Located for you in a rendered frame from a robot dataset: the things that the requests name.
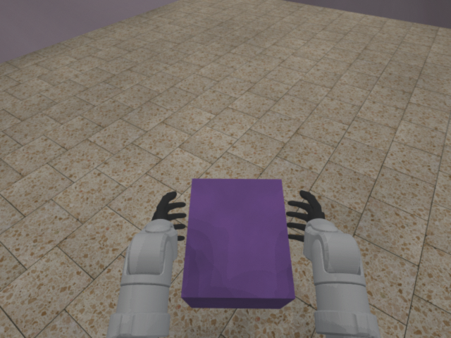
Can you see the left robot forearm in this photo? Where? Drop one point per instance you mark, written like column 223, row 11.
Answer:
column 143, row 298

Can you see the right robot forearm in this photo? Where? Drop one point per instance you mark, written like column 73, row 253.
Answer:
column 342, row 303

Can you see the robot left hand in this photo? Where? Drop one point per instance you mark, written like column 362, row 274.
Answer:
column 164, row 207

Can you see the carton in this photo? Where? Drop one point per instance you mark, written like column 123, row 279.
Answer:
column 237, row 252

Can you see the robot right hand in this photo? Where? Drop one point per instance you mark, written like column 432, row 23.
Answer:
column 313, row 209

